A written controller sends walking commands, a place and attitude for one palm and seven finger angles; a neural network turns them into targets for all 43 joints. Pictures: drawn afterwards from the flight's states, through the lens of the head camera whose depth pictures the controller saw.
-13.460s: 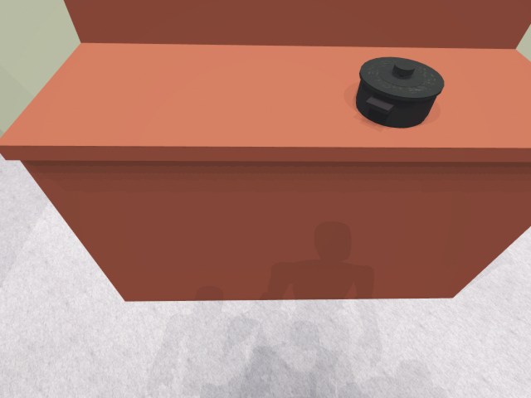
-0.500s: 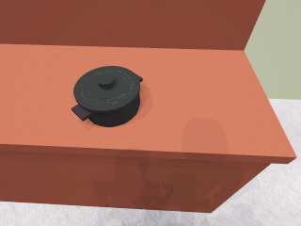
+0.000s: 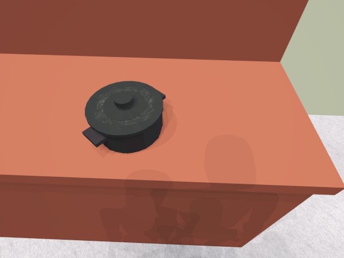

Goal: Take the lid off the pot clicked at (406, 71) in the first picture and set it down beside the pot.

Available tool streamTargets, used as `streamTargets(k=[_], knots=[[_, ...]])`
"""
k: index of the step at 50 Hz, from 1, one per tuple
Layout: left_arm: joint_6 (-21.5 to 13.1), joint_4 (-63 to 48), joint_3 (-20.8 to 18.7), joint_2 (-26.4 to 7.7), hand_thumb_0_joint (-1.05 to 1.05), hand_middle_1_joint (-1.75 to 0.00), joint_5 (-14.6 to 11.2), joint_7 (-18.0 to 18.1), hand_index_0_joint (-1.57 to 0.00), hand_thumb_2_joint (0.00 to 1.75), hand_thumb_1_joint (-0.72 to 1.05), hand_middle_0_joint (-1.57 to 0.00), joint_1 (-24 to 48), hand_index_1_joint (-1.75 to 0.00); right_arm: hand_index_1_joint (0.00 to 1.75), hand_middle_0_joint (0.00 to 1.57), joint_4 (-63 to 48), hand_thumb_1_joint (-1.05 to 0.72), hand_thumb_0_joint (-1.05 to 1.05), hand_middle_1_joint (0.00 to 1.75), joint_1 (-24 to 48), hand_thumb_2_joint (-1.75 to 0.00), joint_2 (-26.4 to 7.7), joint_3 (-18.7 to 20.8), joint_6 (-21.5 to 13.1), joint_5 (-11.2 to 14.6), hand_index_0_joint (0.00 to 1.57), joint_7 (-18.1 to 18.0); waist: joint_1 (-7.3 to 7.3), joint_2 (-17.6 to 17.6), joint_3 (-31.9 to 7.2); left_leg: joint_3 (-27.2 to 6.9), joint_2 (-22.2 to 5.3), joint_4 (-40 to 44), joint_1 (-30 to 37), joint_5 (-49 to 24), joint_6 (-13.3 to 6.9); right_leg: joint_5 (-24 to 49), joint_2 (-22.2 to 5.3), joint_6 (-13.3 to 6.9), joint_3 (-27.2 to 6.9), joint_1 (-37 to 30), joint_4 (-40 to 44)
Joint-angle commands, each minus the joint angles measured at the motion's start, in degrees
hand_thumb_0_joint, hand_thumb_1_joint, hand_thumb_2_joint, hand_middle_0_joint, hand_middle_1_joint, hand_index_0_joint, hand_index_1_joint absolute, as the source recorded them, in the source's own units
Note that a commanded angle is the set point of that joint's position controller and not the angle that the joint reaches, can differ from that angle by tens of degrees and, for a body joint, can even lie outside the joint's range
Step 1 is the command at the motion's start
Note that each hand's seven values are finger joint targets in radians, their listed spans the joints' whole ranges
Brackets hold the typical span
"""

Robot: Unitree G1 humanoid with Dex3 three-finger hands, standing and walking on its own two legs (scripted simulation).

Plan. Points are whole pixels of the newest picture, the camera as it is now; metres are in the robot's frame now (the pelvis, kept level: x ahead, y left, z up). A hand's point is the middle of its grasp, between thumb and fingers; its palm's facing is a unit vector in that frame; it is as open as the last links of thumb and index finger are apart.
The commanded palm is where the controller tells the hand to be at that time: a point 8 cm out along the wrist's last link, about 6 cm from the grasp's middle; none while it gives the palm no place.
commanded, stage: come to a stop and stand still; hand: left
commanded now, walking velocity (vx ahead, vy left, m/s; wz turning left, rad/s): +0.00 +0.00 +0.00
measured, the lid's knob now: (123, 99) +0.42 +0.14 +0.15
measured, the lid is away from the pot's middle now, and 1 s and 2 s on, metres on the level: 0.00 0.00 0.00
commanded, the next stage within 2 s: look again from close up in 0.08 s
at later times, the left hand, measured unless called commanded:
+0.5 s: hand out of the picture +0.00 +0.16 -0.18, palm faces +0.04 -0.99 -0.16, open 7.4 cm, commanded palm none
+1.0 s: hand out of the picture -0.01 +0.17 -0.18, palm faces +0.05 -0.99 -0.14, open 7.4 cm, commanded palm none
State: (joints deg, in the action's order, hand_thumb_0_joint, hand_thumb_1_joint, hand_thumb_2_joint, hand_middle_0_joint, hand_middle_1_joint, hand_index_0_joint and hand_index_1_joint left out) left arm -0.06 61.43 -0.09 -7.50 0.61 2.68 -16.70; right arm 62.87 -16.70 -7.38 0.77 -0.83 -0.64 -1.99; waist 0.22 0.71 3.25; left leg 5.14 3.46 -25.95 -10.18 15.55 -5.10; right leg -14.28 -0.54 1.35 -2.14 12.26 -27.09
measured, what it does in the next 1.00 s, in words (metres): stands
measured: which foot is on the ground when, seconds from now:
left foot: down 0.00-1.00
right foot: down 0.00-1.00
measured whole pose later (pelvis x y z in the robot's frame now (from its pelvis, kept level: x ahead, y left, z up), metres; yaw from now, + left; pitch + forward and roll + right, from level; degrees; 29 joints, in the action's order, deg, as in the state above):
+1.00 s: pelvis +0.02 +0.02 +0.00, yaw +1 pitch +0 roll -1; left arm -0.4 64.0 0.3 -6.2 0.5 2.9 -18.6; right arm 65.2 -18.3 -5.0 0.1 -2.0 -0.3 -2.4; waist 0.0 -1.0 2.6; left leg 4.9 5.0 -24.3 -8.7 16.0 -6.9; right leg -14.7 -2.1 3.0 -2.0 10.4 -25.0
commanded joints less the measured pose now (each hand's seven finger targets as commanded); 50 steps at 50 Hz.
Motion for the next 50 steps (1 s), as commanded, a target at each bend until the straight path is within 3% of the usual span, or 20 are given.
streamTargets(k=[1,2,5,7,16,17,21,28,31,32,36,37,41,42,44,50], knots=[[-0.87,-1.19,-0.54,-4.83,0.0,-0.3,0.08,0.39,-0.2,0.9,0.9,-0.2,-4.91,-0.3,0.3,0.2,-1.26,-0.9,0.0,0.3,-4.76,-0.9,-4.12,0.35,-0.96,-0.04,0.2,-0.12,0.06,1.0,0.35,-9.65,-10.16,6.36,2.11,-10.58,1.35,7.54,-5.21,-3.12,-3.85,2.32,3.52],[-0.86,-1.15,-0.63,-5.08,0.0,-0.3,0.08,0.37,-0.2,0.9,0.9,-0.2,-4.6,-0.3,0.3,0.2,-1.3,-0.9,0.0,0.3,-4.8,-0.9,-3.86,0.35,-1.01,0.08,0.2,-0.12,-0.11,-0.68,0.36,-10.06,-10.28,6.33,1.46,-11.35,1.1,7.98,-5.02,-3.04,-3.44,1.44,3.69],[-0.78,-0.88,-0.6,-4.58,0.0,-0.3,0.12,0.4,-0.2,0.9,0.9,-0.2,-4.87,-0.3,0.3,0.2,-0.82,-0.9,0.0,0.3,-5.01,-0.9,-3.85,0.32,-1.02,-0.02,0.2,-0.16,0.03,0.22,1.46,-9.9,-10.22,6.92,1.56,-10.1,1.28,7.16,-5.1,-2.98,-3.62,2.4,3.62],[-0.84,-0.84,-0.55,-4.77,0.0,-0.3,0.08,0.37,-0.2,0.9,0.9,-0.2,-4.81,-0.3,0.3,0.2,-0.81,-0.9,0.0,0.3,-5.28,-0.9,-3.73,0.37,-1.13,0.1,0.2,-0.16,-0.13,-1.07,0.7,-9.96,-10.33,6.6,1.52,-11.82,1.04,8.11,-4.97,-2.88,-3.19,1.37,3.61],[-0.98,0.05,-0.39,-3.9,0.0,-0.3,0.08,0.5,-0.2,0.9,0.9,-0.2,-5.9,-0.3,0.3,0.2,0.21,-0.9,0.0,0.3,-5.94,-0.9,-3.21,0.25,-1.36,0.09,0.2,-0.31,0.02,0.52,0.34,-9.57,-10.1,6.47,2.9,-13.56,1.1,8.76,-5.34,-2.78,-3.35,1.56,3.75],[-0.96,0.19,-0.41,-4.06,0.0,-0.3,0.03,0.5,-0.2,0.9,0.9,-0.2,-5.7,-0.3,0.3,0.2,0.21,-0.9,0.0,0.3,-5.93,-0.9,-3.11,0.27,-1.34,0.18,0.2,-0.36,-0.08,-1.75,0.9,-9.78,-10.27,6.19,2.39,-14.78,0.97,9.13,-5.13,-2.79,-3.03,1.21,3.8],[-0.98,0.53,-0.36,-3.56,0.0,-0.3,-0.02,0.59,-0.2,0.9,0.9,-0.2,-6.14,-0.3,0.3,0.2,0.67,-0.9,0.0,0.3,-6.46,-0.9,-3.03,0.13,-1.55,0.15,0.2,-0.51,0.05,0.84,0.13,-9.69,-10.24,6.38,3.74,-17.03,1.14,9.32,-5.29,-2.65,-3.09,1.22,3.5],[-0.96,1.1,-0.27,-3.2,0.0,-0.3,0.04,0.59,-0.2,0.9,0.9,-0.2,-6.88,-0.3,0.3,0.2,0.87,-0.9,0.0,0.3,-6.32,-0.9,-3.09,0.16,-1.56,0.2,0.2,-0.52,-0.15,-1.36,1.22,-9.83,-10.18,6.55,2.66,-14.61,0.99,8.53,-5.47,-2.64,-3.02,1.18,4.13],[-0.94,1.32,-0.24,-3.02,0.0,-0.3,0.02,0.59,-0.2,0.9,0.9,-0.2,-6.82,-0.3,0.3,0.2,1.1,-0.9,0.0,0.3,-6.86,-0.9,-2.68,0.03,-1.66,0.21,0.2,-0.61,0.08,1.2,1.22,-10.06,-10.19,7.14,2.93,-15.6,1.07,8.31,-5.38,-2.41,-2.64,1.36,3.88],[-0.92,1.34,-0.2,-3.23,0.0,-0.3,0.01,0.58,-0.2,0.9,0.9,-0.2,-6.83,-0.3,0.3,0.2,1.11,-0.9,0.0,0.3,-6.65,-0.9,-2.6,0.03,-1.67,0.31,0.2,-0.59,-0.24,-0.68,1.74,-10.3,-10.3,6.9,2.08,-15.9,0.85,8.26,-5.23,-2.41,-2.38,0.9,4.19],[-1.0,1.68,-0.13,-2.77,0.0,-0.3,0.07,0.6,-0.2,0.9,0.9,-0.2,-7.3,-0.3,0.3,0.2,1.2,-0.9,0.0,0.3,-6.93,-0.9,-2.65,0.0,-1.74,0.24,0.2,-0.61,-0.04,0.51,1.34,-10.14,-10.06,7.08,2.74,-15.03,0.95,8.24,-5.5,-2.33,-2.68,1.28,4.27],[-0.97,1.57,-0.11,-3.08,0.0,-0.3,0.01,0.57,-0.2,0.9,0.9,-0.2,-7.23,-0.3,0.3,0.2,1.16,-0.9,0.0,0.3,-6.8,-0.9,-2.67,0.0,-1.7,0.32,0.2,-0.59,-0.26,-1.48,1.73,-10.28,-10.19,6.87,1.95,-15.11,0.78,8.34,-5.37,-2.39,-2.39,0.8,4.43],[-0.97,1.87,-0.08,-2.65,0.0,-0.3,0.01,0.62,-0.2,0.9,0.9,-0.2,-7.61,-0.3,0.3,0.2,1.44,-0.9,0.0,0.3,-7.09,-0.9,-2.54,-0.06,-1.77,0.24,0.2,-0.66,-0.06,0.61,1.54,-10.5,-10.12,7.49,2.56,-14.5,0.94,7.56,-5.53,-2.24,-2.41,1.31,4.37],[-0.9,1.8,-0.04,-2.86,0.0,-0.3,-0.01,0.59,-0.2,0.9,0.9,-0.2,-7.48,-0.3,0.3,0.2,1.29,-0.9,0.0,0.3,-7.01,-0.9,-2.56,-0.06,-1.71,0.31,0.2,-0.62,-0.22,-0.85,2.22,-10.69,-10.19,7.42,1.55,-14.12,0.79,7.29,-5.29,-2.27,-2.13,0.99,4.51],[-0.88,1.86,-0.02,-2.66,0.0,-0.3,0.06,0.61,-0.2,0.9,0.9,-0.2,-7.82,-0.3,0.3,0.2,1.36,-0.9,0.0,0.3,-6.95,-0.9,-2.78,-0.04,-1.75,0.24,0.2,-0.59,-0.18,0.01,2.35,-10.7,-10.08,7.83,1.73,-12.58,0.85,6.82,-5.51,-2.18,-2.32,1.53,4.47],[-0.84,2.01,-0.05,-2.55,0.0,-0.3,0.03,0.66,-0.2,0.9,0.9,-0.2,-7.96,-0.3,0.3,0.2,1.43,-0.9,0.0,0.3,-7.38,-0.9,-2.72,-0.07,-1.92,0.36,0.2,-0.75,-0.07,0.05,1.61,-10.87,-10.49,7.69,2.58,-17.58,0.96,8.34,-5.51,-1.98,-2.07,1.4,3.85]])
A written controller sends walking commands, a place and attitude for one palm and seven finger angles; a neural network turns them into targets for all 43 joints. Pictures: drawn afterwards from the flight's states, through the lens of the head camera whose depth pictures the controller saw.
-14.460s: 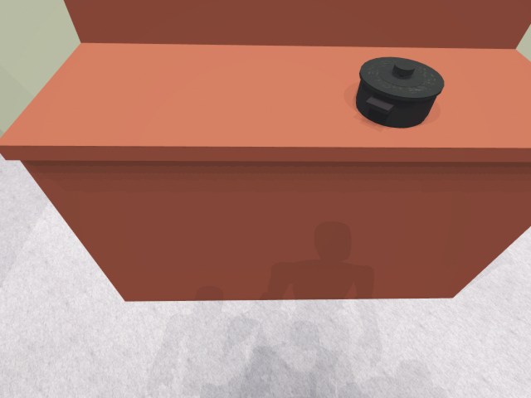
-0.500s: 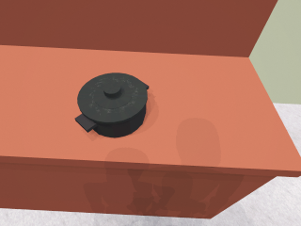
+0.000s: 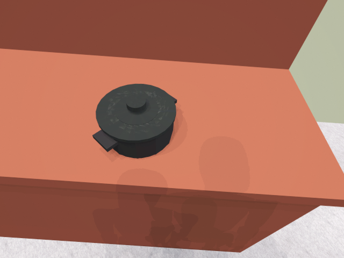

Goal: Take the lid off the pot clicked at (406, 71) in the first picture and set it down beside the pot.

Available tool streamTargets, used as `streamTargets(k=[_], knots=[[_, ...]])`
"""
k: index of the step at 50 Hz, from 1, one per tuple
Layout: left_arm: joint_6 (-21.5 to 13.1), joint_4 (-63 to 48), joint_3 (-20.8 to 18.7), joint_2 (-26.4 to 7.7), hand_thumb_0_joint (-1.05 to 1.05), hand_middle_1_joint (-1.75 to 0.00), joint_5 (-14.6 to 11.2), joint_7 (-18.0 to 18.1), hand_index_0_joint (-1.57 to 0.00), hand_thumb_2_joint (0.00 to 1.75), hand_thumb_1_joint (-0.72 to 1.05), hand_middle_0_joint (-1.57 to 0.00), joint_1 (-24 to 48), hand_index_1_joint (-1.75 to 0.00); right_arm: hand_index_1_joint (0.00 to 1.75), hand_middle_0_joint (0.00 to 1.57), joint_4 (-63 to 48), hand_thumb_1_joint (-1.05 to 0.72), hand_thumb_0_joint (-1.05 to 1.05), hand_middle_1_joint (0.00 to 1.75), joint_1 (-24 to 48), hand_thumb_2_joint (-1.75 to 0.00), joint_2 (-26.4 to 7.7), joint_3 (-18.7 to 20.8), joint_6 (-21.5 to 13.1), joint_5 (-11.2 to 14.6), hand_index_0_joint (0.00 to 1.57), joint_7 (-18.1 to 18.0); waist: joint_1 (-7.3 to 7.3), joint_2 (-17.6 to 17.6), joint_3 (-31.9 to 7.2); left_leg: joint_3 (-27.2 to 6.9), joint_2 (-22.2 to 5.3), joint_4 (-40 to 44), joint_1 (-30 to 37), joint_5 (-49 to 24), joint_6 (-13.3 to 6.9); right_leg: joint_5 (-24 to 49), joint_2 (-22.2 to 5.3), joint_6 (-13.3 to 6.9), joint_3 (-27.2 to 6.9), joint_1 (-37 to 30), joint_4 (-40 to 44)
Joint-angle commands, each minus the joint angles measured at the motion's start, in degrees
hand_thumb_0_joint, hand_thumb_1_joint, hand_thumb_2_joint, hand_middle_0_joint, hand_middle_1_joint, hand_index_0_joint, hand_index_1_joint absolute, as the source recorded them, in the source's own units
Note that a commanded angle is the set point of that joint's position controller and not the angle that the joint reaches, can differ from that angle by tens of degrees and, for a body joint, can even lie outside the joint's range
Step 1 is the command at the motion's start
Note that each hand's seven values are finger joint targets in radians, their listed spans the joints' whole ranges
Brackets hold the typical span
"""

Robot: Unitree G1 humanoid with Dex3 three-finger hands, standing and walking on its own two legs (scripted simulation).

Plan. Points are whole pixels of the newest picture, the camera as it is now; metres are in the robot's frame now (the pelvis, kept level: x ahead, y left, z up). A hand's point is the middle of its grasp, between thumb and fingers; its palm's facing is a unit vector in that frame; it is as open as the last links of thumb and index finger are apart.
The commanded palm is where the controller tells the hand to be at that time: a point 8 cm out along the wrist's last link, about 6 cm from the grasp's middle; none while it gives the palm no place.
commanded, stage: shuffle to correct the standing spot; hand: left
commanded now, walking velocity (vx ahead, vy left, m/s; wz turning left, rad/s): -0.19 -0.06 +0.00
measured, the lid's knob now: (136, 103) +0.40 +0.11 +0.15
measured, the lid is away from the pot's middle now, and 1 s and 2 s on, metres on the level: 0.00 0.00 0.00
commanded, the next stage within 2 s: come to a stop and stand still in 0.36 s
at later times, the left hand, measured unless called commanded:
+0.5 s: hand out of the picture -0.04 +0.15 -0.19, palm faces +0.00 -0.97 -0.23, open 7.4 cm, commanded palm none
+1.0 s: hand out of the picture -0.09 +0.17 -0.18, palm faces +0.02 -0.98 -0.18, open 7.4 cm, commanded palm none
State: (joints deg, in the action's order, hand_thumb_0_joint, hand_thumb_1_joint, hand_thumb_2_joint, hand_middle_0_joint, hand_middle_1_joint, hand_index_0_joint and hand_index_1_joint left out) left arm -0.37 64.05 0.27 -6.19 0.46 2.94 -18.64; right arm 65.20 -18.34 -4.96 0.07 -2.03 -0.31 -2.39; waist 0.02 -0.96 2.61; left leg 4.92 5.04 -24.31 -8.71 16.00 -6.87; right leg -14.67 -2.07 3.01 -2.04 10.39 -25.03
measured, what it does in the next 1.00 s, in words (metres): steps on the spot: left foot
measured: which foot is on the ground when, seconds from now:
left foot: down 0.00-0.48, up 0.50-0.62, down 0.64-1.00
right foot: down 0.00-1.00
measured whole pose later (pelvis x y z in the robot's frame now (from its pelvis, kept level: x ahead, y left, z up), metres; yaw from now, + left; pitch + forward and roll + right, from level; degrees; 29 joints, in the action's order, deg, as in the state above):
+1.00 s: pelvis -0.08 +0.00 +0.00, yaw +0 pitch +0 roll -1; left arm 0.4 60.6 -0.6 -9.6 0.8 2.4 -18.6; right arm 64.2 -20.9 -3.1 0.7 -1.2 -0.5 -1.3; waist 0.6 -1.8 1.9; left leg 3.7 3.4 -26.0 -9.9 16.6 -4.9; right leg -14.0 -2.1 2.3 -0.7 12.3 -26.1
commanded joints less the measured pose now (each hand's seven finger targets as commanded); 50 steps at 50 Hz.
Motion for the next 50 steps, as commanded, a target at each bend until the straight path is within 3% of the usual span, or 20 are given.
streamTargets(k=[1,7,11,12,16,19,22,25,27,29,31,33,34,35,36,37,38,42,45,50], knots=[[-0.41,-0.66,-0.55,-4.01,0.0,-0.3,0.13,0.46,-0.2,0.9,0.9,-0.2,-5.85,-0.3,0.3,0.2,-0.89,-0.9,0.0,0.3,-5.65,-0.9,-5.13,0.65,-0.79,0.15,0.2,-0.45,0.11,2.66,2.09,-11.05,-12.45,6.03,1.64,-22.73,2.89,9.31,-3.91,-3.32,-1.82,3.36,1.01],[0.88,-2.8,-1.59,-5.13,0.0,-0.3,0.12,0.84,-0.2,0.9,0.9,-0.2,-5.39,-0.3,0.3,0.2,-3.02,-0.9,0.0,0.3,-3.68,-0.9,-6.4,1.76,-0.1,0.51,0.2,-0.89,-0.41,3.9,1.15,-13.39,-16.09,4.78,3.33,-37.05,1.39,0.67,-2.68,-1.87,-0.56,6.16,-3.97],[1.77,-3.47,-2.39,-5.38,0.0,-0.3,0.52,1.05,-0.2,0.9,0.9,-0.2,-5.5,-0.3,0.3,0.2,-4.78,-0.9,0.0,0.3,-0.55,-0.9,-6.66,2.35,0.67,-0.02,0.2,-0.76,-0.98,5.63,0.17,-14.8,-18.66,5.32,-0.47,-32.34,-2.0,-7.64,-1.97,-1.76,-0.11,7.85,-13.25],[1.78,-3.58,-2.4,-5.58,0.0,-0.3,0.57,1.02,-0.2,0.9,0.9,-0.2,-5.52,-0.3,0.3,0.2,-5.27,-0.9,0.0,0.3,0.25,-0.9,-6.99,2.43,0.7,-0.05,0.2,-0.66,-1.36,2.74,-0.31,-14.99,-19.12,4.28,-2.22,-32.87,-2.93,-7.21,-1.89,-2.02,-0.41,6.54,-13.76],[1.82,-4.55,-2.45,-6.06,0.0,-0.3,0.85,1.05,-0.2,0.9,0.9,-0.2,-5.47,-0.3,0.3,0.2,-6.3,-0.9,0.0,0.3,1.85,-0.9,-8.23,3.07,1.63,-0.17,0.2,-0.43,-1.12,4.25,-0.64,-14.04,-17.88,0.56,-3.48,-29.07,-1.5,-0.53,-2.04,-2.63,-0.93,6.54,-8.96],[1.49,-5.96,-2.42,-7.54,0.0,-0.3,1.32,0.98,-0.2,0.9,0.9,-0.2,-4.44,-0.3,0.3,0.2,-7.5,-0.9,0.0,0.3,1.84,-0.9,-8.49,3.7,2.43,0.06,0.2,-0.18,-0.09,-1.84,-1.48,-10.68,-13.48,-5.51,-4.37,-22.13,1.75,18.32,-4.38,-4.65,-4.91,6.9,-5.44],[1.06,-9.1,-2.73,-10.34,0.0,-0.3,1.28,0.53,-0.2,0.9,0.9,-0.2,-1.03,-0.3,0.3,0.2,-8.73,-0.9,0.0,0.3,0.01,-0.9,-7.53,4.35,3.24,0.26,0.2,0.21,1.82,-6.74,-6.31,-6.42,-9.07,-15.18,-3.53,-11.02,4.29,26.89,-9.57,-9.42,-9.72,8.28,-3.82],[0.99,-11.82,-3.1,-12.87,0.0,-0.3,1.53,0.41,-0.2,0.9,0.9,-0.2,2.73,-0.3,0.3,0.2,-9.15,-0.9,0.0,0.3,0.35,-0.9,-5.63,4.22,3.99,0.18,0.2,0.52,2.34,-6.84,-4.6,-4.36,-3.95,-29.29,-6.93,9.7,7.44,20.2,-15.3,-15.21,-15.08,13.59,3.29],[0.68,-12.57,-3.08,-13.34,0.0,-0.3,1.83,0.39,-0.2,0.9,0.9,-0.2,4.93,-0.3,0.3,0.2,-9.4,-0.9,0.0,0.3,-0.01,-0.9,-5.12,3.87,3.78,0.08,0.2,0.88,2.49,-4.16,-3.18,-6.15,-5.15,-32.04,-8.87,11.78,7.51,8.03,-14.59,-16.09,-15.06,15.2,5.13],[0.66,-12.83,-3.33,-13.53,0.0,-0.3,1.97,0.38,-0.2,0.9,0.9,-0.2,5.85,-0.3,0.3,0.2,-9.1,-0.9,0.0,0.3,-1.32,-0.9,-5.01,3.29,3.19,-0.14,0.2,1.32,2.27,-3.97,-0.88,-5.32,-6.27,-23.69,-7.44,10.5,7.23,-0.27,-13.23,-14.65,-14.02,16.22,5.02],[1.14,-12.72,-3.52,-13.32,0.0,-0.3,1.48,0.48,-0.2,0.9,0.9,-0.2,5.3,-0.3,0.3,0.2,-7.74,-0.9,0.0,0.3,-4.93,-0.9,-4.56,2.39,2.44,-0.25,0.2,1.64,2.14,-2.82,-0.66,-2.93,-6.02,-4.2,-0.7,3.51,6.36,-8.27,-9.37,-10.66,-10.71,16.4,1.83],[1.25,-13.16,-2.72,-9.72,0.0,-0.3,0.89,-0.02,-0.2,0.9,0.9,-0.2,4.48,-0.3,0.3,0.2,-7.75,-0.9,0.0,0.3,-3.63,-0.9,-6.78,2.38,1.71,-1.08,0.2,1.16,0.11,8.09,2.28,-8.79,-11.39,6.07,-3.21,1.7,3.32,-11.26,-1.32,-5.7,-3.5,16.18,-5.37],[1.45,-12.0,-2.41,-8.92,0.0,-0.3,0.7,0.1,-0.2,0.9,0.9,-0.2,4.13,-0.3,0.3,0.2,-7.73,-0.9,0.0,0.3,-2.29,-0.9,-7.47,2.11,0.91,-1.2,0.2,1.13,-0.17,18.58,1.35,-19.3,-16.15,10.45,-8.9,3.81,0.09,-10.66,0.66,-2.62,2.41,11.4,-10.95],[1.3,-10.88,-2.17,-8.49,0.0,-0.3,0.92,0.26,-0.2,0.9,0.9,-0.2,3.17,-0.3,0.3,0.2,-8.22,-0.9,0.0,0.3,0.24,-0.9,-7.2,1.74,0.8,-1.0,0.2,1.01,-1.65,16.5,2.55,-21.06,-17.66,12.46,-14.46,3.21,-1.85,-8.69,0.22,-2.39,1.84,6.61,-14.4],[1.07,-9.82,-2.11,-7.83,0.0,-0.3,1.16,-0.01,-0.2,0.9,0.9,-0.2,1.57,-0.3,0.3,0.2,-8.5,-0.9,0.0,0.3,2.25,-0.9,-7.48,1.79,0.72,-0.9,0.2,0.98,-3.22,9.0,2.06,-19.39,-17.03,11.3,-15.5,2.9,-1.6,-5.66,-0.19,-2.88,1.6,3.41,-13.5],[0.91,-9.22,-1.82,-7.44,0.0,-0.3,1.14,-0.39,-0.2,0.9,0.9,-0.2,0.42,-0.3,0.3,0.2,-8.46,-0.9,0.0,0.3,2.33,-0.9,-7.85,2.16,0.54,-0.85,0.2,1.03,-3.53,2.67,1.19,-18.3,-16.38,10.37,-14.81,4.92,-0.7,-3.48,-0.05,-3.23,1.76,1.4,-10.31],[0.65,-8.8,-1.61,-6.47,0.0,-0.3,1.25,-0.47,-0.2,0.9,0.9,-0.2,0.1,-0.3,0.3,0.2,-7.89,-0.9,0.0,0.3,1.66,-0.9,-8.32,2.19,0.38,-0.84,0.2,1.08,-3.01,0.27,2.82,-17.44,-15.4,10.16,-13.73,8.52,0.1,-2.79,-0.49,-3.29,1.27,2.2,-6.18],[-0.33,-8.15,-1.25,-6.79,0.0,-0.3,0.83,-0.48,-0.2,0.9,0.9,-0.2,-0.93,-0.3,0.3,0.2,-5.21,-0.9,0.0,0.3,-3.91,-0.9,-5.75,1.77,-0.4,-0.44,0.2,0.92,-0.58,7.97,2.73,-15.47,-13.79,9.45,-5.48,-1.56,1.61,1.85,-1.88,-3.69,1.58,4.22,-1.03],[-0.32,-6.52,-0.95,-5.71,0.0,-0.3,0.63,-0.5,-0.2,0.9,0.9,-0.2,-2.13,-0.3,0.3,0.2,-4.21,-0.9,0.0,0.3,-4.38,-0.9,-6.52,2.01,-0.25,-0.34,0.2,0.67,-0.42,1.27,2.65,-14.82,-14.4,8.95,-4.33,-1.5,1.66,2.36,-1.95,-3.09,1.82,3.72,-0.11],[-0.63,-4.19,-0.71,-5.06,0.0,-0.3,0.39,-0.32,-0.2,0.9,0.9,-0.2,-4.86,-0.3,0.3,0.2,-2.41,-0.9,0.0,0.3,-5.21,-0.9,-4.95,1.69,-0.54,-0.03,0.2,0.4,-0.32,3.52,2.76,-12.47,-12.74,8.19,-3.62,-4.58,2.4,5.83,-2.86,-3.14,0.56,2.23,1.78]])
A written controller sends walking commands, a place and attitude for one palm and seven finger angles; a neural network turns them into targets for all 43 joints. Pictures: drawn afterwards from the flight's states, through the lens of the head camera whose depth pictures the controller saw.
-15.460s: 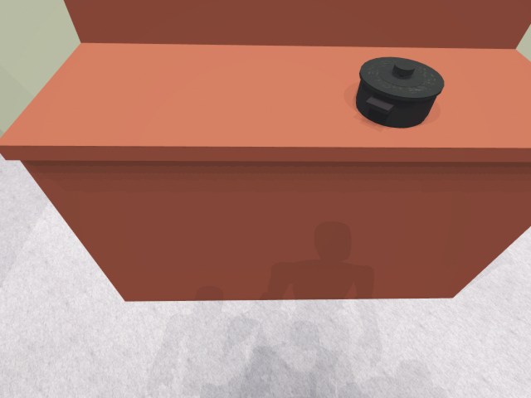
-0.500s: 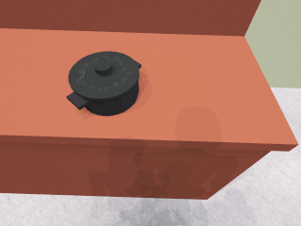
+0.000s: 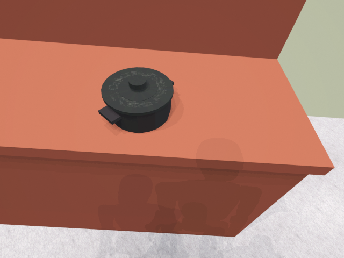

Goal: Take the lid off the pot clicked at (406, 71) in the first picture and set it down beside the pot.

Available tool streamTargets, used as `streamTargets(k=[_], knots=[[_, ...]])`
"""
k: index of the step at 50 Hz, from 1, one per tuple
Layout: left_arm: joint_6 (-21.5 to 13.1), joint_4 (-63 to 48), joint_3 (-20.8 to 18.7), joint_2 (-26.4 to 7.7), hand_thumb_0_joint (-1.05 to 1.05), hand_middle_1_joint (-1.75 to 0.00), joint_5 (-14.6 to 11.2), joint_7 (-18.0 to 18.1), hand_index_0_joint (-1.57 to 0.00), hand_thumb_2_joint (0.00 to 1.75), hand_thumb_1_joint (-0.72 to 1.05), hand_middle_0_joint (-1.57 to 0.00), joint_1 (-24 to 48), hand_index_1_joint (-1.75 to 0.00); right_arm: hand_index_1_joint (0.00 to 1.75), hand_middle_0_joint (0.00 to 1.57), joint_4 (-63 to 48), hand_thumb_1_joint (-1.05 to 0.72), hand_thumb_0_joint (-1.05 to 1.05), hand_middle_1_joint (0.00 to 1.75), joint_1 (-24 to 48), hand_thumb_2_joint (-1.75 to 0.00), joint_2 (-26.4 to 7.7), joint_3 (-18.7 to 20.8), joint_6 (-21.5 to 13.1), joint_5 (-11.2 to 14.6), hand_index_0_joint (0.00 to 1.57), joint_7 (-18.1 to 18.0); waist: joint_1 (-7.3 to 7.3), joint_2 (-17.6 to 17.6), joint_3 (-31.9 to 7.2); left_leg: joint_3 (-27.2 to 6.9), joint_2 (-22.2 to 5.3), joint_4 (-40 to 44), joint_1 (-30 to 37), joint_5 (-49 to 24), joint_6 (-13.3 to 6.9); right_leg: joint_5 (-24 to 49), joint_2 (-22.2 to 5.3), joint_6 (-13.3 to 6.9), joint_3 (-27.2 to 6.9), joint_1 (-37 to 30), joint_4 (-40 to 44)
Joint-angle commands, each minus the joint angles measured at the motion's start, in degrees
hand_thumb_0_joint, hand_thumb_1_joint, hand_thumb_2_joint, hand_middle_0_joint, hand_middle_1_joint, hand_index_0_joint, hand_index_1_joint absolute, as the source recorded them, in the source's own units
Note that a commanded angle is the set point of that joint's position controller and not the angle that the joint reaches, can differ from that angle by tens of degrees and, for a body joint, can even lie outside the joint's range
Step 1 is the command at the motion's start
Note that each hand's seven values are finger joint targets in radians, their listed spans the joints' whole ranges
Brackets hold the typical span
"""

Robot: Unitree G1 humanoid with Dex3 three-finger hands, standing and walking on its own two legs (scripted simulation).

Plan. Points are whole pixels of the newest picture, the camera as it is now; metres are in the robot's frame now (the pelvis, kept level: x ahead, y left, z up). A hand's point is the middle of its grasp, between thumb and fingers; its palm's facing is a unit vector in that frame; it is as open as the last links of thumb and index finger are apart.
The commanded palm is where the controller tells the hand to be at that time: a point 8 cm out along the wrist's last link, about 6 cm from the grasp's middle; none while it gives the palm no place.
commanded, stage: come to a stop and stand still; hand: left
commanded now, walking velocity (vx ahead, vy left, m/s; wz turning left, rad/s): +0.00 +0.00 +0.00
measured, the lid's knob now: (137, 82) +0.48 +0.12 +0.15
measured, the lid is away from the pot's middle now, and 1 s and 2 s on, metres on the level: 0.00 0.00 0.00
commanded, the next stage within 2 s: look again from close up in 1.24 s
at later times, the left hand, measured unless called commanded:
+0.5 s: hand out of the picture -0.02 +0.14 -0.17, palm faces +0.09 -0.97 -0.22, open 7.4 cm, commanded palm none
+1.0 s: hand out of the picture -0.05 +0.14 -0.18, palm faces +0.06 -0.98 -0.21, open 7.4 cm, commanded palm none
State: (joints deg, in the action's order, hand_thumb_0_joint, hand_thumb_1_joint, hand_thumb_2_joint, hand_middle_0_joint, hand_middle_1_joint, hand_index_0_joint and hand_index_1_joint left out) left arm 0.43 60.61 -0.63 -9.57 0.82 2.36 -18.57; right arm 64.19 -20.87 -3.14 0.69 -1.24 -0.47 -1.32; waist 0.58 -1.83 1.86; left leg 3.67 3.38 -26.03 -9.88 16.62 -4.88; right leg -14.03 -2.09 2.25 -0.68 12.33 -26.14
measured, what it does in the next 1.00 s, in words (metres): shifts its weight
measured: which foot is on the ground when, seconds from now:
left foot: down 0.00-1.00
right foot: down 0.00-1.00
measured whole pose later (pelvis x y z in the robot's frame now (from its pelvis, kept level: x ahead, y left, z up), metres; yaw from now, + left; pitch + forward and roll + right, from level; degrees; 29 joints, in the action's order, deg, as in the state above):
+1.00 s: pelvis -0.06 -0.03 +0.00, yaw +1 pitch -2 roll +0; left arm 0.3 59.3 -0.8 -8.5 0.8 2.3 -17.9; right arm 64.3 -20.4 -6.6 1.4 0.8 -1.0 -0.8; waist 0.6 0.4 1.8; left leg 2.4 1.9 -29.3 -14.8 12.7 -2.4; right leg -10.7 -0.9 -0.5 0.9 16.9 -29.3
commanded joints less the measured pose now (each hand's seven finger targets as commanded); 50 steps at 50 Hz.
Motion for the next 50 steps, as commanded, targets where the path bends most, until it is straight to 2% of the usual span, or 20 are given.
streamTargets(k=[1,2,3,4,5,6,7,8,10,13,22,25,27,31,34,37,40,43,46,50], knots=[[-1.58,-0.21,0.26,-1.6,0.0,-0.3,-0.01,0.31,-0.2,0.9,0.9,-0.2,-5.52,-0.3,0.3,0.2,-1.06,-0.9,0.0,0.3,-2.87,-0.9,-6.45,1.03,-1.37,0.2,0.2,-0.68,-0.82,3.49,3.26,-10.71,-10.72,9.36,-1.84,-6.05,0.47,6.17,-3.05,-2.44,-1.08,0.15,3.16],[-3.4,-2.16,1.03,-6.12,0.0,-0.3,-0.86,0.59,-0.2,0.9,0.9,-0.2,-2.7,-0.3,0.3,0.2,-4.89,-0.9,0.0,0.3,-3.68,-0.9,-9.66,0.4,-1.6,-0.85,0.2,-0.3,1.02,9.45,-0.78,-9.98,-5.24,9.85,-0.91,-22.37,1.06,9.15,1.61,-5.47,1.53,-4.62,-4.17],[-2.04,-1.68,0.72,-4.32,0.0,-0.3,-0.64,0.69,-0.2,0.9,0.9,-0.2,-5.29,-0.3,0.3,0.2,-4.33,-0.9,0.0,0.3,-0.61,-0.9,-10.71,1.7,-2.2,-0.57,0.2,-0.78,-1.02,6.74,-3.99,-12.04,-11.12,4.98,3.19,-29.82,2.49,3.09,-0.33,-4.61,2.71,0.24,-4.23],[-2.3,-1.19,1.31,-2.13,0.0,-0.3,-0.61,0.79,-0.2,0.9,0.9,-0.2,-6.12,-0.3,0.3,0.2,-4.58,-0.9,0.0,0.3,-2.18,-0.9,-9.69,1.26,-2.36,-0.25,0.2,-1.11,-0.55,7.13,-6.83,-11.98,-11.09,2.21,6.69,-41.48,2.48,6.59,-0.62,-5.26,2.25,-0.27,-3.32],[-2.61,-0.93,1.19,-1.73,0.0,-0.3,-0.89,0.96,-0.2,0.9,0.9,-0.2,-7.19,-0.3,0.3,0.2,-4.15,-0.9,0.0,0.3,-2.45,-0.9,-9.34,1.31,-2.18,-0.15,0.2,-1.37,-0.63,6.63,-7.42,-11.12,-10.81,0.42,6.94,-42.7,2.34,8.75,-1.15,-5.69,1.84,-1.28,-2.02],[-2.77,-0.44,1.0,-1.57,0.0,-0.3,-1.02,1.08,-0.2,0.9,0.9,-0.2,-7.71,-0.3,0.3,0.2,-4.04,-0.9,0.0,0.3,-2.0,-0.9,-9.27,1.28,-1.91,-0.11,0.2,-1.47,-0.72,6.35,-6.76,-10.42,-9.77,-0.7,5.92,-40.5,2.22,12.34,-1.65,-6.04,1.14,-2.48,-1.24],[-2.58,-0.63,0.68,-2.72,0.0,-0.3,-1.08,1.09,-0.2,0.9,0.9,-0.2,-7.37,-0.3,0.3,0.2,-4.58,-0.9,0.0,0.3,-1.35,-0.9,-9.06,1.35,-1.47,0.0,0.2,-1.41,-0.75,3.37,-4.72,-10.61,-9.21,-0.76,3.89,-34.58,2.22,13.26,-1.93,-6.2,0.73,-2.48,-0.65],[-2.51,-0.4,0.65,-1.69,0.0,-0.3,-0.88,1.13,-0.2,0.9,0.9,-0.2,-7.09,-0.3,0.3,0.2,-4.63,-0.9,0.0,0.3,-0.3,-0.9,-9.49,1.51,-1.18,-0.1,0.2,-1.38,-0.57,3.39,-1.68,-10.03,-8.64,-0.45,1.86,-30.16,2.28,13.19,-2.3,-6.19,0.18,-1.17,-0.29],[-2.54,-0.45,0.36,-1.64,0.0,-0.3,-0.66,1.13,-0.2,0.9,0.9,-0.2,-7.14,-0.3,0.3,0.2,-4.62,-0.9,0.0,0.3,0.86,-0.9,-9.41,1.64,-0.85,-0.13,0.2,-1.25,-0.47,5.69,0.99,-9.51,-7.94,-0.08,0.32,-26.43,2.19,13.22,-2.55,-6.06,-0.83,-0.08,0.01],[-2.42,-0.65,0.05,-2.46,0.0,-0.3,-0.54,1.1,-0.2,0.9,0.9,-0.2,-6.23,-0.3,0.3,0.2,-4.45,-0.9,0.0,0.3,2.65,-0.9,-9.93,1.58,-0.41,-0.14,0.2,-0.98,-0.48,2.29,3.15,-9.52,-7.76,0.63,-1.08,-20.14,2.17,11.39,-2.79,-5.8,-1.81,1.15,0.86],[-2.47,-2.22,-0.32,-4.96,0.0,-0.3,-0.29,0.86,-0.2,0.9,0.9,-0.2,-3.75,-0.3,0.3,0.2,-5.52,-0.9,0.0,0.3,6.35,-0.9,-10.48,1.31,0.18,-0.19,0.2,-0.31,-0.4,-0.29,2.75,-7.68,-6.57,1.83,-0.99,-7.4,2.86,4.05,-4.72,-5.9,-6.27,3.15,4.94],[-2.54,-2.99,-0.33,-5.36,0.0,-0.3,-0.16,0.86,-0.2,0.9,0.9,-0.2,-2.77,-0.3,0.3,0.2,-5.56,-0.9,0.0,0.3,6.75,-0.9,-10.38,1.2,0.34,-0.27,0.2,-0.08,-0.08,-0.46,3.41,-7.23,-5.98,1.55,-1.72,-6.3,3.15,2.21,-5.28,-6.09,-8.23,4.21,6.23],[-2.32,-3.44,-0.44,-6.04,0.0,-0.3,-0.16,0.73,-0.2,0.9,0.9,-0.2,-2.55,-0.3,0.3,0.2,-5.6,-0.9,0.0,0.3,6.32,-0.9,-10.34,1.23,0.46,-0.21,0.2,-0.01,-0.23,-1.05,2.25,-7.04,-6.27,1.81,-1.15,-4.75,3.16,-0.36,-5.21,-5.94,-7.75,4.21,6.86],[-2.17,-4.17,-0.59,-6.64,0.0,-0.3,-0.05,0.72,-0.2,0.9,0.9,-0.2,-1.33,-0.3,0.3,0.2,-4.92,-0.9,0.0,0.3,5.71,-0.9,-10.15,1.19,0.73,-0.33,0.2,0.24,0.02,-1.05,3.64,-6.66,-5.73,1.51,-2.89,-2.91,3.49,-4.48,-5.79,-6.17,-8.99,5.46,8.24],[-1.79,-4.65,-0.75,-6.84,0.0,-0.3,0.0,0.6,-0.2,0.9,0.9,-0.2,-0.78,-0.3,0.3,0.2,-4.8,-0.9,0.0,0.3,4.9,-0.9,-10.16,1.23,0.95,-0.46,0.2,0.36,-0.06,0.0,4.6,-7.26,-5.99,2.15,-4.06,0.13,3.39,-8.88,-5.33,-6.03,-8.32,7.24,8.53],[-1.55,-4.81,-1.01,-7.43,0.0,-0.3,-0.01,0.47,-0.2,0.9,0.9,-0.2,-0.71,-0.3,0.3,0.2,-4.42,-0.9,0.0,0.3,3.16,-0.9,-9.71,1.22,0.97,-0.45,0.2,0.42,-0.07,0.47,2.74,-7.69,-6.35,2.78,-3.94,1.97,3.21,-10.84,-5.16,-6.11,-7.54,6.96,8.35],[-1.53,-4.87,-1.12,-6.48,0.0,-0.3,0.06,0.54,-0.2,0.9,0.9,-0.2,-0.68,-0.3,0.3,0.2,-3.77,-0.9,0.0,0.3,1.85,-0.9,-9.38,1.16,0.86,-0.61,0.2,0.46,-0.1,1.47,3.65,-8.34,-6.42,3.21,-6.28,2.49,3.05,-10.02,-4.76,-6.01,-7.25,7.03,7.1],[-1.28,-4.45,-1.18,-5.71,0.0,-0.3,0.1,0.44,-0.2,0.9,0.9,-0.2,-1.16,-0.3,0.3,0.2,-3.59,-0.9,0.0,0.3,1.26,-0.9,-9.28,1.28,0.64,-0.67,0.2,0.39,-0.63,4.14,3.42,-9.92,-7.58,5.87,-7.92,5.52,2.59,-8.72,-3.38,-5.28,-4.65,6.33,4.72],[-1.38,-3.87,-1.07,-4.85,0.0,-0.3,0.16,0.48,-0.2,0.9,0.9,-0.2,-2.15,-0.3,0.3,0.2,-3.31,-0.9,0.0,0.3,0.46,-0.9,-8.72,1.31,0.57,-0.52,0.2,0.38,-0.97,2.43,4.08,-10.24,-7.75,6.41,-9.85,6.08,2.45,-6.98,-3.17,-5.03,-4.36,5.11,4.02],[-1.31,-3.54,-1.2,-4.18,0.0,-0.3,0.2,0.49,-0.2,0.9,0.9,-0.2,-2.55,-0.3,0.3,0.2,-3.05,-0.9,0.0,0.3,-0.69,-0.9,-8.12,1.53,0.63,-0.57,0.2,0.24,-0.8,3.53,3.77,-10.68,-7.8,6.76,-9.9,7.59,2.24,-7.5,-3.02,-5.16,-4.28,5.83,3.2]])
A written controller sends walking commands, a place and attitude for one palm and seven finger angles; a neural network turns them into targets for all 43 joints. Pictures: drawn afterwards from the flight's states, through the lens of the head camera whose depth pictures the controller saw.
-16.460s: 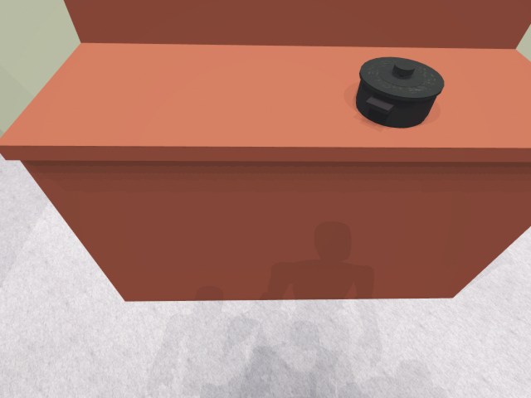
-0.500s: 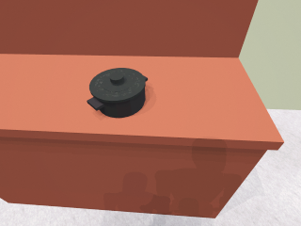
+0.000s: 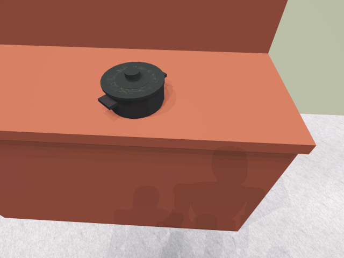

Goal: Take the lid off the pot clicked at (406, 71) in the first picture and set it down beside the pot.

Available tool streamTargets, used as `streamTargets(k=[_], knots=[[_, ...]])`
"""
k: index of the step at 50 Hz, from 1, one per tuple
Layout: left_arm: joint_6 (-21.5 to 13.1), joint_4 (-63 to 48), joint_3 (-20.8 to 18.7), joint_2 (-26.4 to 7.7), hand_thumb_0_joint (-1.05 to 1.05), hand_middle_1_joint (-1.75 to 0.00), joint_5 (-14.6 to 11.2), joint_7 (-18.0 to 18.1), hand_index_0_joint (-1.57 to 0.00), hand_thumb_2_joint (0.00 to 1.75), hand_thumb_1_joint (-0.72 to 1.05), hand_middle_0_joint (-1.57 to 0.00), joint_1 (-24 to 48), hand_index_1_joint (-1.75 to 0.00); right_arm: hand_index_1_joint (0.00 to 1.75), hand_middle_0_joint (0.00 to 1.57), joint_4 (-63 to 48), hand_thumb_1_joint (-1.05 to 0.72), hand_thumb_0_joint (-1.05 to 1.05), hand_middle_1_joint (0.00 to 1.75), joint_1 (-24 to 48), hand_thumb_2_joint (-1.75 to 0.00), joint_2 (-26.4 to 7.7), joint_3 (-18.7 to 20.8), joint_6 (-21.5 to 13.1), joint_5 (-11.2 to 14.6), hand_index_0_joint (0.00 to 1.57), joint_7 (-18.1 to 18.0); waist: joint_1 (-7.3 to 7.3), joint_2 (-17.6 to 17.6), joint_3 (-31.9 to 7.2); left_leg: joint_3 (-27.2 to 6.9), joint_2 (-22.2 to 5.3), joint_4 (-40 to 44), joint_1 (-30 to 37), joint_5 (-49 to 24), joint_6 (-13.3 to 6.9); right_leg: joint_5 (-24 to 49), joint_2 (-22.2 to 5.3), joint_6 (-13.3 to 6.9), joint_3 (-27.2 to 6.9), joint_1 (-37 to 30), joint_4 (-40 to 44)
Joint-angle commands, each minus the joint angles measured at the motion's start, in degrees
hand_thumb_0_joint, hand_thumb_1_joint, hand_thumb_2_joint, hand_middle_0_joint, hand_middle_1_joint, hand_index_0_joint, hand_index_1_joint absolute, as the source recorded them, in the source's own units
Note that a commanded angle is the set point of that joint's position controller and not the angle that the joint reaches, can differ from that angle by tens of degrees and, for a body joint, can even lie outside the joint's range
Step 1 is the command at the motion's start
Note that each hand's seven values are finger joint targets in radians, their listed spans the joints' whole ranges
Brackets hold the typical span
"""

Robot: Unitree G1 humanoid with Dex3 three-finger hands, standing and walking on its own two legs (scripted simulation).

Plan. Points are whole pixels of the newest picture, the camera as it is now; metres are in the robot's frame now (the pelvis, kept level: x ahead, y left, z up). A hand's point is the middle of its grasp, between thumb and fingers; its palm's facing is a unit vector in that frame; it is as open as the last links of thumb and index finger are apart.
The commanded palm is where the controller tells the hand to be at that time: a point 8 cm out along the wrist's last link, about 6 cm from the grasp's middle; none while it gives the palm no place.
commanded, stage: come to a stop and stand still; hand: left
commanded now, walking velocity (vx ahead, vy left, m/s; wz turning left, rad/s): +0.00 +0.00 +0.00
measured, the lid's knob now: (132, 73) +0.55 +0.14 +0.15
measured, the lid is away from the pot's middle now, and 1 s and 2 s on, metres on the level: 0.00 0.00 0.00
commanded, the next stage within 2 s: look again from close up in 0.24 s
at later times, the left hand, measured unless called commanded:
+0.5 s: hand out of the picture +0.00 +0.17 -0.17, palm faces +0.05 -0.98 -0.18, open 7.4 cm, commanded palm none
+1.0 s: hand out of the picture +0.05 +0.18 -0.17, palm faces +0.01 -0.98 -0.21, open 7.3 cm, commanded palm none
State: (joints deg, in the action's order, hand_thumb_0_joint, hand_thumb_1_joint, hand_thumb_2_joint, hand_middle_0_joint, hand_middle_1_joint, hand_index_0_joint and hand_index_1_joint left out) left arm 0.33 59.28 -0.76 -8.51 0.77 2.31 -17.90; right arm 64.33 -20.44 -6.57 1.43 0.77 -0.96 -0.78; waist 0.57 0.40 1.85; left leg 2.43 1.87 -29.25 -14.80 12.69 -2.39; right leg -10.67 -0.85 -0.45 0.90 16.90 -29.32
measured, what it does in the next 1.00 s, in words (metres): stands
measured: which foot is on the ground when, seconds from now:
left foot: down 0.00-1.00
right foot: down 0.00-1.00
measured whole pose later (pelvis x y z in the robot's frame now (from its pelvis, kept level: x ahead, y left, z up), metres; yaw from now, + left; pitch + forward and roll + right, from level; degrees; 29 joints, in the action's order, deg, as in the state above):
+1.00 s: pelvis +0.03 +0.00 +0.00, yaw -1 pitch -1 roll +0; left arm -0.5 59.8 -0.7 -8.3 0.7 2.3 -16.1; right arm 63.2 -15.5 -7.7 1.4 -0.4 -0.6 -1.4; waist 0.2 0.6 3.3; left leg 3.6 1.8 -27.0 -12.1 14.3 -2.5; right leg -12.3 -0.6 0.1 -0.5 15.2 -28.2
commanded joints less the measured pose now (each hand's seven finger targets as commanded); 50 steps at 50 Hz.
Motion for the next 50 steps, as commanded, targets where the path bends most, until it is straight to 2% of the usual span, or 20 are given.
streamTargets(k=[1,2,3,6,7,8,11,12,14,17,21,24,27,34,37,40,44,47,48,50], knots=[[-1.28,-1.95,-1.04,-5.07,0.0,-0.3,0.27,0.55,-0.2,0.9,0.9,-0.2,-3.55,-0.3,0.3,0.2,-2.97,-0.9,0.0,0.3,-1.15,-0.9,-4.32,0.83,-1.35,0.0,0.2,-0.3,-0.86,0.89,4.0,-9.07,-6.1,9.51,-4.91,11.41,-0.22,-11.16,-4.46,-2.48,-6.24,1.6,6.84],[-1.21,-1.95,-1.15,-5.21,0.0,-0.3,0.23,0.5,-0.2,0.9,0.9,-0.2,-3.45,-0.3,0.3,0.2,-3.16,-0.9,0.0,0.3,-1.59,-0.9,-4.16,0.92,-1.34,-0.03,0.2,-0.38,-0.68,-0.22,3.12,-9.49,-6.39,9.88,-4.24,11.84,-0.36,-11.4,-4.3,-2.53,-5.78,1.54,6.65],[-1.18,-1.97,-1.16,-4.74,0.0,-0.3,0.3,0.52,-0.2,0.9,0.9,-0.2,-3.48,-0.3,0.3,0.2,-3.13,-0.9,0.0,0.3,-1.46,-0.9,-4.46,1.04,-1.3,-0.06,0.2,-0.39,-0.69,0.58,3.49,-9.1,-6.32,9.65,-4.49,12.43,-0.31,-12.0,-4.35,-2.42,-5.94,2.27,6.55],[-1.25,-1.8,-1.18,-4.52,0.0,-0.3,0.35,0.56,-0.2,0.9,0.9,-0.2,-3.55,-0.3,0.3,0.2,-2.91,-0.9,0.0,0.3,-2.18,-0.9,-3.66,1.09,-1.15,-0.13,0.2,-0.34,-0.32,-0.72,4.0,-8.39,-5.59,8.24,-4.69,12.2,-0.19,-13.78,-4.8,-2.78,-7.33,3.68,7.1],[-1.23,-1.75,-1.28,-4.66,0.0,-0.3,0.33,0.53,-0.2,0.9,0.9,-0.2,-3.66,-0.3,0.3,0.2,-2.99,-0.9,0.0,0.3,-2.25,-0.9,-3.32,1.18,-1.2,-0.08,0.2,-0.37,-0.37,-0.62,2.93,-8.6,-5.84,8.59,-3.78,12.37,-0.31,-13.83,-4.72,-2.75,-6.94,3.54,7.15],[-1.16,-1.9,-1.24,-4.28,0.0,-0.3,0.38,0.55,-0.2,0.9,0.9,-0.2,-3.46,-0.3,0.3,0.2,-3.03,-0.9,0.0,0.3,-1.86,-0.9,-3.53,1.21,-1.19,-0.12,0.2,-0.41,-0.3,0.39,4.28,-8.68,-5.8,8.59,-4.6,12.77,-0.27,-13.81,-4.6,-2.63,-7.03,4.44,6.84],[-1.33,-1.78,-1.27,-3.85,0.0,-0.3,0.48,0.56,-0.2,0.9,0.9,-0.2,-3.84,-0.3,0.3,0.2,-3.32,-0.9,0.0,0.3,-1.88,-0.9,-3.19,1.28,-1.23,-0.1,0.2,-0.36,-0.24,0.1,4.33,-8.83,-5.95,8.63,-4.46,12.61,-0.38,-13.16,-4.42,-2.57,-7.0,4.83,6.43],[-1.31,-1.68,-1.28,-3.99,0.0,-0.3,0.43,0.49,-0.2,0.9,0.9,-0.2,-3.99,-0.3,0.3,0.2,-3.46,-0.9,0.0,0.3,-1.85,-0.9,-3.11,1.27,-1.32,-0.03,0.2,-0.41,-0.28,0.23,3.14,-9.44,-6.52,9.62,-3.97,13.24,-0.57,-12.73,-4.17,-2.47,-6.39,4.07,6.11],[-1.27,-1.8,-1.29,-3.43,0.0,-0.3,0.58,0.51,-0.2,0.9,0.9,-0.2,-4.13,-0.3,0.3,0.2,-3.75,-0.9,0.0,0.3,-0.88,-0.9,-3.43,1.42,-1.27,-0.1,0.2,-0.41,-0.46,-0.05,4.58,-9.55,-6.36,9.55,-5.23,13.8,-0.61,-12.48,-4.0,-2.22,-6.56,4.5,5.83],[-1.46,-1.71,-1.3,-3.77,0.0,-0.3,0.49,0.45,-0.2,0.9,0.9,-0.2,-4.41,-0.3,0.3,0.2,-3.83,-0.9,0.0,0.3,-0.84,-0.9,-3.17,1.33,-1.39,0.03,0.2,-0.43,-0.3,-0.66,3.12,-9.18,-6.24,9.04,-3.66,12.02,-0.58,-11.6,-4.4,-2.51,-6.92,3.97,6.38],[-1.57,-1.9,-1.24,-3.45,0.0,-0.3,0.52,0.49,-0.2,0.9,0.9,-0.2,-4.06,-0.3,0.3,0.2,-4.02,-0.9,0.0,0.3,-0.46,-0.9,-3.51,1.21,-1.54,0.02,0.2,-0.42,-0.15,-0.32,3.64,-9.11,-6.37,9.18,-3.32,10.43,-0.54,-9.71,-4.46,-2.42,-6.91,4.08,5.75],[-1.66,-1.72,-1.17,-3.42,0.0,-0.3,0.53,0.42,-0.2,0.9,0.9,-0.2,-4.62,-0.3,0.3,0.2,-4.32,-0.9,0.0,0.3,0.59,-0.9,-3.89,1.18,-1.78,0.1,0.2,-0.51,-0.69,1.52,2.94,-9.7,-6.87,10.19,-3.22,9.61,-0.76,-6.54,-4.13,-2.06,-6.08,2.1,5.17],[-1.79,-1.55,-1.12,-3.81,0.0,-0.3,0.4,0.4,-0.2,0.9,0.9,-0.2,-4.27,-0.3,0.3,0.2,-4.48,-0.9,0.0,0.3,0.34,-0.9,-4.01,1.07,-1.97,0.18,0.2,-0.56,-0.49,0.39,1.49,-9.29,-7.12,10.2,-1.36,6.39,-0.71,-3.72,-4.24,-2.12,-5.88,0.77,4.95],[-1.73,-1.62,-0.97,-4.16,0.0,-0.3,0.39,0.45,-0.2,0.9,0.9,-0.2,-3.84,-0.3,0.3,0.2,-4.28,-0.9,0.0,0.3,1.28,-0.9,-4.64,0.82,-1.93,0.24,0.2,-0.59,-0.6,0.07,2.3,-8.02,-6.75,9.43,-0.42,4.02,-0.5,-1.89,-4.7,-2.06,-6.66,0.37,5.61],[-1.86,-1.5,-0.96,-4.79,0.0,-0.3,0.25,0.45,-0.2,0.9,0.9,-0.2,-3.46,-0.3,0.3,0.2,-3.98,-0.9,0.0,0.3,0.91,-0.9,-4.53,0.71,-2.12,0.32,0.2,-0.66,-0.47,-1.06,0.23,-7.49,-6.94,8.83,1.49,0.47,-0.48,0.62,-4.84,-2.06,-6.73,-1.12,5.52],[-1.9,-1.57,-0.92,-4.94,0.0,-0.3,0.23,0.48,-0.2,0.9,0.9,-0.2,-3.0,-0.3,0.3,0.2,-3.66,-0.9,0.0,0.3,1.19,-0.9,-4.91,0.52,-2.08,0.31,0.2,-0.66,-0.38,-0.11,0.9,-6.77,-6.66,8.15,1.8,-1.0,-0.16,1.51,-5.15,-2.12,-7.3,-1.02,5.68],[-1.79,-1.6,-0.82,-5.32,0.0,-0.3,0.17,0.45,-0.2,0.9,0.9,-0.2,-2.37,-0.3,0.3,0.2,-3.4,-0.9,0.0,0.3,1.37,-0.9,-5.01,0.42,-1.91,0.29,0.2,-0.66,-0.36,-0.67,2.04,-6.55,-6.57,8.22,1.73,-0.22,0.03,0.09,-5.22,-2.16,-7.74,-0.58,6.58],[-1.9,-1.54,-0.88,-5.87,0.0,-0.3,0.07,0.39,-0.2,0.9,0.9,-0.2,-2.43,-0.3,0.3,0.2,-3.11,-0.9,0.0,0.3,0.89,-0.9,-4.86,0.32,-2.17,0.34,0.2,-0.66,-0.56,-0.28,0.25,-6.66,-6.92,8.47,2.69,-2.16,-0.12,1.97,-5.07,-2.07,-7.16,-2.38,6.39],[-1.87,-1.52,-0.88,-5.69,0.0,-0.3,0.12,0.44,-0.2,0.9,0.9,-0.2,-2.1,-0.3,0.3,0.2,-2.97,-0.9,0.0,0.3,1.09,-0.9,-5.04,0.34,-2.15,0.34,0.2,-0.68,-0.51,-1.07,0.89,-6.4,-6.84,8.19,2.24,-2.71,0.0,2.44,-5.22,-1.96,-7.17,-2.31,6.33],[-1.88,-1.38,-0.82,-5.57,0.0,-0.3,0.09,0.41,-0.2,0.9,0.9,-0.2,-2.04,-0.3,0.3,0.2,-2.66,-0.9,0.0,0.3,1.04,-0.9,-5.14,0.24,-2.07,0.3,0.2,-0.73,-0.36,-0.26,1.54,-6.2,-6.81,8.32,2.71,-2.39,0.15,1.78,-5.26,-2.1,-7.5,-1.51,6.63]])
